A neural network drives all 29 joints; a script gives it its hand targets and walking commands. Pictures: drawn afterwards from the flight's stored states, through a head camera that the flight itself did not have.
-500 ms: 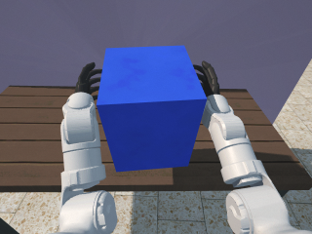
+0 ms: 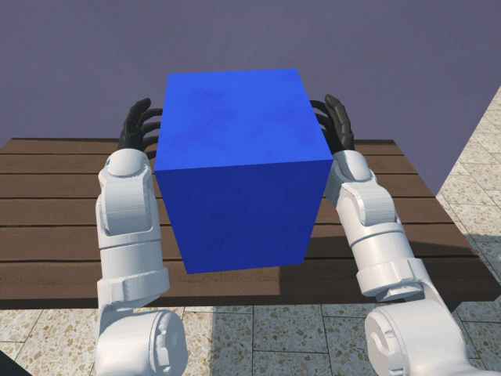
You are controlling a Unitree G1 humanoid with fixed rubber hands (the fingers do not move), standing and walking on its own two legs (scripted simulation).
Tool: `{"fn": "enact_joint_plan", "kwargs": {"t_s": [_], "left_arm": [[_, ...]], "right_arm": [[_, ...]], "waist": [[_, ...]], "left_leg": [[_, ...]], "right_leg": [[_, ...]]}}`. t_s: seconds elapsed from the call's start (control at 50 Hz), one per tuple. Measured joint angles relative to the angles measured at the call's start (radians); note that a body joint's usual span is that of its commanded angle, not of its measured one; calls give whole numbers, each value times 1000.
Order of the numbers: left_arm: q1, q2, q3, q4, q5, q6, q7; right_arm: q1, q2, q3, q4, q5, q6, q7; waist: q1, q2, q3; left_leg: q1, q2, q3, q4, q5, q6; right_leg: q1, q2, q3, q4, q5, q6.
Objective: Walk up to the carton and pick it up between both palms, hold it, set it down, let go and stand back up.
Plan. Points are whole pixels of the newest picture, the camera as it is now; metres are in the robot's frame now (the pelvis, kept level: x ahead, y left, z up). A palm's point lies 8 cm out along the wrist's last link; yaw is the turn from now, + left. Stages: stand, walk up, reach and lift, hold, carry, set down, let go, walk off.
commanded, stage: hold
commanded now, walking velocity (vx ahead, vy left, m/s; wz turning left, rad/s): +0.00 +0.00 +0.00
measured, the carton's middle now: (239, 175) +0.40 +0.01 +0.17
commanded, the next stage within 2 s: none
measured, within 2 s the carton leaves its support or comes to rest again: neither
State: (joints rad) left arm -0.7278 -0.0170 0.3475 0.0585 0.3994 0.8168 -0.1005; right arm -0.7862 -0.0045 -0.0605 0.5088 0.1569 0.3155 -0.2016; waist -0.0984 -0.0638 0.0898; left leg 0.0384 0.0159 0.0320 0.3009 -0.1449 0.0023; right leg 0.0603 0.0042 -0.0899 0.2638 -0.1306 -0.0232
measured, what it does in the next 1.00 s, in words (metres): stands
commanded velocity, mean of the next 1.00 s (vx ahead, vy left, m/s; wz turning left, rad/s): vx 0.00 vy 0.00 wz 0.00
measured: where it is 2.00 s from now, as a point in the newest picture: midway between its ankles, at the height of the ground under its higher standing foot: outside the picture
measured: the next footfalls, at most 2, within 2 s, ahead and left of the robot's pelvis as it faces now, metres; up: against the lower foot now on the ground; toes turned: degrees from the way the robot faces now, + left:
none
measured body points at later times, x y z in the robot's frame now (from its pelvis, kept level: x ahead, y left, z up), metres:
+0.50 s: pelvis +0.00 +0.00 +0.00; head -0.04 +0.03 +0.45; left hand +0.39 +0.17 +0.23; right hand +0.39 -0.13 +0.23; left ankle +0.03 +0.12 -0.75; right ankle +0.03 -0.10 -0.75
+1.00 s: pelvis +0.00 +0.00 +0.00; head -0.05 +0.02 +0.45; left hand +0.38 +0.16 +0.24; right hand +0.39 -0.13 +0.23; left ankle +0.03 +0.12 -0.75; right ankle +0.03 -0.10 -0.75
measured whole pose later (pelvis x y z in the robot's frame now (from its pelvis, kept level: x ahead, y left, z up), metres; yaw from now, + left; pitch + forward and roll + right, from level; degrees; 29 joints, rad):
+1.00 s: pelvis +0.00 +0.00 +0.00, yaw +0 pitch -11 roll +0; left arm -0.76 -0.02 0.37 0.11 0.41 0.82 -0.11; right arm -0.81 0.00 -0.08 0.55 0.13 0.32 -0.20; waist -0.09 -0.06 0.08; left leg 0.04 0.01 0.03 0.29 -0.14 0.00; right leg 0.06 0.00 -0.09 0.26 -0.13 -0.02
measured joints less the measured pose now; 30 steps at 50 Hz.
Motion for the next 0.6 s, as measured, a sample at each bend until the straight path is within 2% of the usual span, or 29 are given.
{"fn": "enact_joint_plan", "kwargs": {"t_s": [0.3,0.6], "left_arm": [[-12,-3,21,39,14,-2,-15],[25,-5,-12,-14,8,6,-1]], "right_arm": [[-12,1,-3,31,-2,12,-5],[16,-10,18,-8,20,5,-6]], "waist": [[5,-5,-2],[-10,-4,2]], "left_leg": [[8,-2,1,-3,-1,2],[15,-3,-5,13,-16,4]], "right_leg": [[8,-2,1,-1,-2,2],[28,-2,-4,-7,-9,6]]}}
